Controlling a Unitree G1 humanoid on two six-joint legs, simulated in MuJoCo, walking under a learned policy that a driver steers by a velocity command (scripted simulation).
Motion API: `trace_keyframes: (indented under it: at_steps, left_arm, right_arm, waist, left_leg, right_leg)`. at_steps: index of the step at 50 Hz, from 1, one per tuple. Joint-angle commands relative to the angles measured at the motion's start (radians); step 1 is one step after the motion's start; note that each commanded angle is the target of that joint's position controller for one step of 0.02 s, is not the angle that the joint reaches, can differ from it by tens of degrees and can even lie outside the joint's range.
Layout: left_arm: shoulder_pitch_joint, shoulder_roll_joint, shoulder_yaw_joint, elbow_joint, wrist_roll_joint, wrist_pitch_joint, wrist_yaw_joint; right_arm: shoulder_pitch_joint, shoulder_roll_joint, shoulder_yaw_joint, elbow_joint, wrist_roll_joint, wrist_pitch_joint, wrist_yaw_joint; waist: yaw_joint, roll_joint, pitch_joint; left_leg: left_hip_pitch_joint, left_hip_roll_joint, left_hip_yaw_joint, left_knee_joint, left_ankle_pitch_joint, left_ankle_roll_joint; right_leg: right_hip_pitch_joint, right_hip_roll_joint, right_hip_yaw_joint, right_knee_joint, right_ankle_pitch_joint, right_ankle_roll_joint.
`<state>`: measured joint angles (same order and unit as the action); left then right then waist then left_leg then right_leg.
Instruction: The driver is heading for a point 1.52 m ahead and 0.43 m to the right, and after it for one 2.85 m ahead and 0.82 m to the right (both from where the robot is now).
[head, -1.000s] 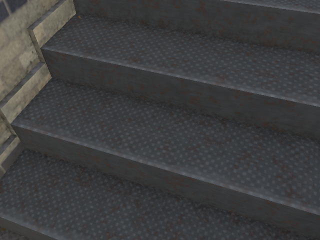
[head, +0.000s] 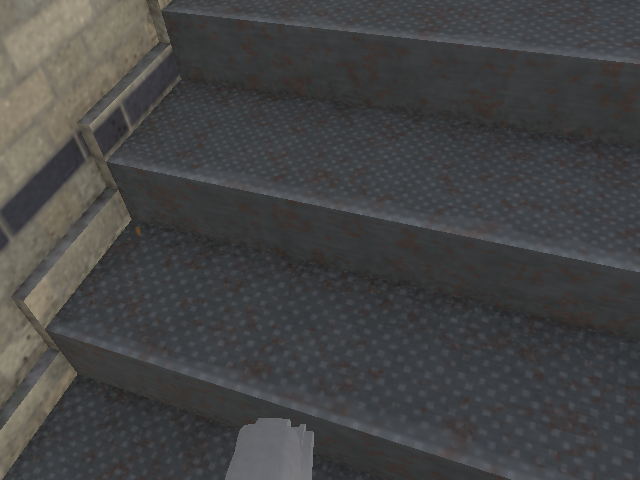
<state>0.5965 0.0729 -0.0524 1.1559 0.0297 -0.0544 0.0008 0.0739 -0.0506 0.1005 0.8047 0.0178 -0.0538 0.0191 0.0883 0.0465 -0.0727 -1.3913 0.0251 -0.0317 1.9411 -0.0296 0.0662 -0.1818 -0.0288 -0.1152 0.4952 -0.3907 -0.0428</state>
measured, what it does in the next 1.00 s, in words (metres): climbs: left foot 0.17 m higher, then right foot 0.17 m higher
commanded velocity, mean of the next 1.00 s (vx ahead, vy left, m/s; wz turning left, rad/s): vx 0.50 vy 0.00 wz -0.05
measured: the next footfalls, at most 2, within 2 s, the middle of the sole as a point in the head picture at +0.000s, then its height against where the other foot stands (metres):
left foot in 0.16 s outside the picture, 0.17 m higher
right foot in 0.72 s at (417, 374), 0.17 m higher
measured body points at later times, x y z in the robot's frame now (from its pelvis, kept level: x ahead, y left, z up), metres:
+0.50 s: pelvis +0.29 +0.05 +0.16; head +0.26 +0.08 +0.61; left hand +0.50 +0.21 +0.06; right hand +0.18 -0.12 +0.01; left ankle +0.27 +0.11 -0.57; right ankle +0.37 -0.13 -0.23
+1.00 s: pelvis +0.56 +0.02 +0.32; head +0.54 +0.01 +0.77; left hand +0.48 +0.23 +0.16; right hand +0.76 -0.18 +0.24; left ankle +0.62 +0.19 -0.14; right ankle +0.55 -0.04 -0.40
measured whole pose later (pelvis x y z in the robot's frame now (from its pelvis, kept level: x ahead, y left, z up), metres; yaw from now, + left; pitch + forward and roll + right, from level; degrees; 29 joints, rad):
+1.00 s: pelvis +0.56 +0.02 +0.32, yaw -3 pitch +3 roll +1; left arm 0.50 0.14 -0.05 1.17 0.05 -0.05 -0.06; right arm 0.08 -0.15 0.05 0.75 -0.02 -0.10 0.04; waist 0.00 0.01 -0.13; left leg -1.15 0.07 -0.11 1.95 0.01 0.15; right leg -0.35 0.06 -0.08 0.65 -0.36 -0.10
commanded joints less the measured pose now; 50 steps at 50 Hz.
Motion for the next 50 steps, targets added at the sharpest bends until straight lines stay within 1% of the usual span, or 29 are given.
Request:
trace_keyframes:
  at_steps: [1, 4, 5, 7, 8, 9, 10, 11, 12, 13, 14, 16, 18, 20, 22, 25, 28, 31, 33, 35, 37, 38, 39, 40, 42, 43, 44, 46, 50]
  left_arm:
    - [0.147, 0.124, 0.013, 0.000, -0.024, 0.020, 0.051]
    - [0.123, 0.176, 0.035, 0.001, -0.044, 0.017, 0.064]
    - [0.075, 0.179, 0.030, 0.000, -0.044, 0.007, 0.050]
    - [0.125, 0.222, 0.033, 0.022, -0.009, -0.009, 0.031]
    - [0.073, 0.329, 0.058, 0.013, -0.025, -0.011, 0.031]
    - [-0.007, 0.363, 0.079, -0.030, -0.019, -0.016, 0.035]
    - [0.073, 0.195, 0.055, -0.040, -0.009, -0.031, 0.016]
    - [0.008, 0.132, 0.049, -0.035, 0.005, -0.065, -0.020]
    - [-0.086, 0.114, 0.069, -0.090, -0.018, -0.085, -0.061]
    - [-0.242, 0.063, 0.062, -0.195, -0.040, -0.079, -0.073]
    - [-0.370, 0.062, 0.051, -0.288, -0.032, -0.076, -0.070]
    - [-0.346, -0.008, 0.011, -0.334, -0.032, -0.060, -0.061]
    - [-0.260, -0.037, -0.019, -0.310, -0.050, -0.043, -0.066]
    - [-0.282, 0.005, -0.024, -0.309, -0.061, -0.015, -0.057]
    - [-0.362, -0.033, -0.045, -0.321, -0.056, 0.010, -0.037]
    - [-0.567, -0.020, -0.068, -0.416, -0.033, 0.001, -0.029]
    - [-0.815, -0.018, -0.094, -0.498, -0.042, -0.021, -0.022]
    - [-0.914, -0.031, -0.095, -0.536, -0.021, -0.036, -0.049]
    - [-0.857, -0.028, -0.095, -0.522, -0.025, -0.048, -0.065]
    - [-0.747, 0.056, -0.044, -0.494, -0.051, -0.050, -0.059]
    - [-0.410, 0.183, 0.013, -0.390, -0.020, -0.040, -0.060]
    - [-0.236, 0.259, 0.047, -0.315, 0.002, -0.018, -0.048]
    - [-0.094, 0.339, 0.080, -0.236, 0.025, 0.020, -0.015]
    - [-0.136, 0.242, 0.057, -0.199, 0.040, 0.016, 0.008]
    - [-0.324, 0.032, -0.003, -0.169, 0.036, -0.009, -0.027]
    - [-0.346, -0.020, -0.013, -0.143, 0.031, -0.023, -0.040]
    - [-0.325, -0.047, -0.021, -0.104, 0.032, -0.025, -0.052]
    - [-0.293, -0.003, -0.011, -0.082, 0.028, -0.025, -0.070]
    - [-0.278, 0.064, -0.008, -0.104, 0.011, -0.019, -0.058]
  right_arm:
    - [-0.343, -0.009, 0.025, -0.215, 0.011, -0.043, 0.019]
    - [-0.438, -0.023, 0.043, -0.278, 0.014, -0.026, 0.039]
    - [-0.392, -0.021, 0.034, -0.279, 0.005, -0.034, 0.047]
    - [-0.206, -0.107, -0.021, -0.234, 0.014, -0.039, 0.038]
    - [-0.007, -0.174, -0.054, -0.178, 0.022, -0.039, 0.039]
    - [0.148, -0.252, -0.091, -0.133, 0.010, -0.028, 0.039]
    - [0.293, -0.320, -0.125, -0.061, -0.043, -0.013, 0.035]
    - [0.413, -0.379, -0.147, 0.018, -0.064, 0.019, 0.007]
    - [0.374, -0.304, -0.127, 0.057, -0.064, 0.021, 0.001]
    - [0.302, -0.188, -0.098, 0.107, -0.034, 0.013, 0.016]
    - [0.251, -0.081, -0.070, 0.169, -0.037, -0.005, 0.037]
    - [0.260, 0.004, -0.048, 0.246, -0.046, -0.031, 0.056]
    - [0.235, 0.011, -0.043, 0.247, -0.060, -0.031, 0.056]
    - [0.214, -0.010, -0.034, 0.237, -0.068, -0.035, 0.051]
    - [0.322, -0.046, -0.021, 0.283, -0.083, -0.043, 0.040]
    - [0.389, -0.081, -0.022, 0.324, -0.052, -0.035, 0.027]
    - [0.569, -0.116, -0.032, 0.362, -0.045, -0.032, -0.026]
    - [0.624, -0.148, -0.053, 0.382, -0.032, -0.009, -0.076]
    - [0.553, -0.183, -0.059, 0.359, -0.025, 0.011, -0.071]
    - [0.628, -0.234, -0.069, 0.379, -0.060, 0.007, -0.051]
    - [0.455, -0.289, -0.086, 0.318, -0.060, -0.015, -0.051]
    - [0.475, -0.190, -0.079, 0.286, -0.037, -0.046, -0.029]
    - [0.387, -0.106, -0.068, 0.263, -0.046, -0.070, 0.009]
    - [0.300, -0.105, -0.087, 0.213, -0.032, -0.085, 0.047]
    - [0.105, -0.081, -0.073, 0.052, -0.020, -0.079, 0.062]
    - [0.141, -0.096, -0.078, 0.030, -0.031, -0.070, 0.046]
    - [0.192, -0.058, -0.062, 0.021, -0.025, -0.056, 0.037]
    - [0.224, 0.001, -0.023, 0.000, -0.015, -0.043, 0.022]
    - [0.086, -0.039, -0.001, -0.082, -0.050, -0.033, 0.012]
  waist:
    - [0.021, -0.161, 0.160]
    - [0.016, -0.139, 0.157]
    - [-0.047, -0.179, 0.119]
    - [-0.156, -0.325, -0.092]
    - [-0.279, -0.425, -0.119]
    - [-0.350, -0.441, -0.195]
    - [-0.294, -0.110, -0.350]
    - [-0.293, 0.163, -0.440]
    - [-0.251, 0.106, -0.344]
    - [-0.177, 0.054, -0.144]
    - [-0.128, -0.035, 0.005]
    - [-0.032, -0.096, 0.065]
    - [0.032, -0.057, 0.066]
    - [0.045, -0.019, 0.099]
    - [0.016, 0.055, 0.114]
    - [-0.029, 0.052, 0.157]
    - [-0.146, 0.079, 0.107]
    - [-0.158, 0.021, 0.044]
    - [-0.080, 0.055, -0.035]
    - [-0.013, 0.237, -0.096]
    - [0.168, 0.280, -0.200]
    - [0.147, -0.021, -0.311]
    - [0.159, -0.316, -0.316]
    - [0.098, -0.258, -0.181]
    - [-0.050, -0.066, 0.090]
    - [-0.112, 0.019, 0.107]
    - [-0.150, -0.019, 0.095]
    - [-0.180, -0.051, 0.107]
    - [-0.179, -0.035, 0.104]
  left_leg:
    - [-0.268, 0.073, 0.080, -0.160, -0.023, -0.027]
    - [0.204, 0.123, 0.244, -0.520, -0.168, 0.010]
    - [0.444, 0.061, 0.298, -0.620, -0.225, 0.046]
    - [0.790, -0.101, 0.349, -0.632, -0.342, 0.116]
    - [0.856, -0.089, 0.232, -0.872, -0.374, 0.154]
    - [1.080, -0.024, 0.028, -0.963, -0.342, 0.186]
    - [1.453, 0.170, -0.441, -1.173, -0.455, 0.303]
    - [1.556, 0.325, -0.900, -1.640, -0.508, 0.326]
    - [1.411, 0.338, -0.914, -1.697, -0.589, 0.254]
    - [1.238, 0.326, -0.754, -1.675, -0.607, 0.174]
    - [1.062, 0.282, -0.524, -1.605, -0.549, 0.132]
    - [0.992, 0.192, -0.226, -1.537, -0.242, 0.029]
    - [0.985, 0.146, -0.035, -1.522, -0.157, -0.009]
    - [0.885, 0.118, 0.091, -1.569, -0.148, -0.026]
    - [0.882, 0.150, 0.023, -1.609, -0.158, 0.005]
    - [0.862, 0.136, 0.031, -1.662, -0.203, -0.026]
    - [1.026, 0.192, -0.077, -1.812, -0.134, 0.040]
    - [1.372, 0.250, -0.101, -1.857, 0.146, 0.065]
    - [1.334, 0.220, 0.074, -1.802, 0.789, 0.068]
    - [1.473, 0.249, 0.054, -1.645, 1.447, 0.113]
    - [1.413, 0.241, 0.041, -1.307, 1.571, 0.136]
    - [1.045, 0.107, 0.026, -1.035, 1.158, 0.110]
    - [0.757, -0.085, -0.072, -0.635, -0.013, 0.079]
    - [0.590, -0.111, -0.245, -0.201, -0.108, 0.068]
    - [0.428, -0.035, -0.150, 0.008, -0.060, 0.112]
    - [0.430, -0.007, -0.115, 0.006, -0.016, 0.131]
    - [0.374, -0.015, -0.108, 0.126, -0.036, 0.144]
    - [0.234, 0.004, -0.097, 0.152, -0.040, 0.148]
    - [0.226, 0.075, 0.057, -0.067, 0.113, 0.023]
  right_leg:
    - [0.146, -0.253, 0.294, -0.316, 0.210, -0.102]
    - [0.038, -0.290, 0.187, -0.607, 0.453, -0.150]
    - [0.028, -0.251, 0.090, -0.538, 0.911, -0.131]
    - [0.187, -0.238, 0.014, -0.218, 1.997, -0.114]
    - [0.307, -0.274, 0.064, -0.064, 2.101, -0.104]
    - [0.221, -0.257, 0.106, 0.126, 1.972, -0.091]
    - [-0.151, -0.112, 0.136, 0.429, 1.532, -0.066]
    - [-0.284, 0.079, 0.262, 0.817, 0.324, -0.069]
    - [-0.417, 0.108, 0.430, 1.252, 0.263, -0.070]
    - [-0.576, 0.085, 0.379, 1.448, 0.266, -0.108]
    - [-0.684, 0.064, 0.350, 1.541, 0.299, -0.160]
    - [-0.794, 0.062, 0.385, 1.694, 0.357, -0.225]
    - [-0.916, 0.050, 0.377, 1.670, 0.402, -0.219]
    - [-0.971, 0.042, 0.308, 1.558, 0.443, -0.157]
    - [-1.121, 0.052, 0.244, 1.804, 0.430, -0.109]
    - [-1.200, 0.030, 0.185, 1.626, 0.452, -0.076]
    - [-1.227, -0.012, 0.003, 1.421, 0.327, -0.018]
    - [-1.194, -0.093, -0.054, 1.201, 0.214, -0.011]
    - [-0.779, -0.018, -0.124, 0.921, 0.092, -0.075]
    - [-0.548, 0.107, -0.158, 0.750, -0.158, -0.118]
    - [-0.227, 0.024, 0.146, 0.554, -0.077, -0.192]
    - [0.118, -0.131, 0.559, 0.295, -0.229, -0.300]
    - [0.270, -0.290, 1.049, -0.203, -0.377, -0.381]
    - [0.129, -0.295, 1.136, -0.255, -0.380, -0.325]
    - [-0.239, -0.241, 0.736, -0.141, -0.234, -0.218]
    - [-0.303, -0.173, 0.543, -0.105, -0.091, -0.159]
    - [-0.290, -0.138, 0.462, -0.099, 0.007, -0.141]
    - [-0.250, -0.095, 0.320, -0.103, 0.118, -0.105]
    - [-0.409, -0.051, 0.257, -0.153, 0.160, -0.109]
